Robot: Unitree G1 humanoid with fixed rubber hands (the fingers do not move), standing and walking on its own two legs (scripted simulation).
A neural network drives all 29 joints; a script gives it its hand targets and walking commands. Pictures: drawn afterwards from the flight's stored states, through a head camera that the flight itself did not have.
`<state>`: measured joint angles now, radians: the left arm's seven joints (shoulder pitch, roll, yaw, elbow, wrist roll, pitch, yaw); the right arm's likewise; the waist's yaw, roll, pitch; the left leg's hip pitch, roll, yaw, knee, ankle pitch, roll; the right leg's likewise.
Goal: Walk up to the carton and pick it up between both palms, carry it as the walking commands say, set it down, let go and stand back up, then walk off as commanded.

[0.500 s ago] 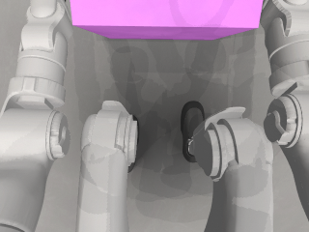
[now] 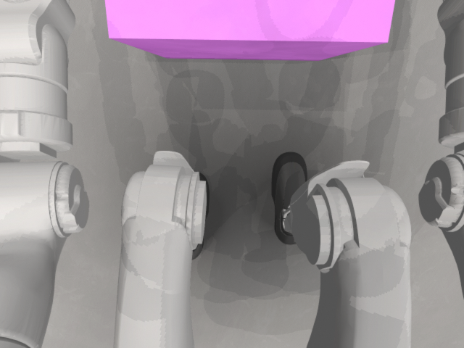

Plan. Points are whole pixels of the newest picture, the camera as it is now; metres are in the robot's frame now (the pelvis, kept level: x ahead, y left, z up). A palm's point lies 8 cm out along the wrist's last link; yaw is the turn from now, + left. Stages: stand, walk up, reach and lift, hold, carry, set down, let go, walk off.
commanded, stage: set down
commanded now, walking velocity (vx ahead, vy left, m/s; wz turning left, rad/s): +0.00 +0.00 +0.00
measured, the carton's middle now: out of the picture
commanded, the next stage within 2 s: let go in 1.06 s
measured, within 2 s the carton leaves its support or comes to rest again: neither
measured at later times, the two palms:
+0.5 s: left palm out of the picture +0.54 +0.25 +0.01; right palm out of the picture +0.55 -0.22 +0.00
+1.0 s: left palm out of the picture +0.54 +0.26 +0.15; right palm out of the picture +0.55 -0.22 +0.13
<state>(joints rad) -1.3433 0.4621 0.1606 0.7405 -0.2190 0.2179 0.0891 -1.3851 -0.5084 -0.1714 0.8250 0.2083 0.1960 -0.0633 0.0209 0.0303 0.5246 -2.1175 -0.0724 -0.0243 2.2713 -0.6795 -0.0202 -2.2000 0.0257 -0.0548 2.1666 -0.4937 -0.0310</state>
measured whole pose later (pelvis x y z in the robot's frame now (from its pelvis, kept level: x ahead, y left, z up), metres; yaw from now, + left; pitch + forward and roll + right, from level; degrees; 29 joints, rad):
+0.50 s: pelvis -0.01 +0.00 +0.12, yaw +2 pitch +30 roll +0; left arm -1.28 0.51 0.20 0.50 -0.24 0.43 0.04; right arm -1.25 -0.54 -0.20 0.48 0.21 0.42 -0.04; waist 0.02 0.03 0.52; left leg -1.79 -0.08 -0.02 1.84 -0.58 -0.02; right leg -1.86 0.03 -0.02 1.78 -0.45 -0.03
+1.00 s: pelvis +0.00 -0.01 +0.24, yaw +2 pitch +28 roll +2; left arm -1.25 0.56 0.21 0.46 -0.27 0.50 -0.01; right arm -1.21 -0.55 -0.20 0.40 0.21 0.50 -0.03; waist 0.02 0.01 0.52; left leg -1.42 -0.07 -0.02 1.37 -0.44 -0.02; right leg -1.49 0.03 0.01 1.33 -0.33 -0.03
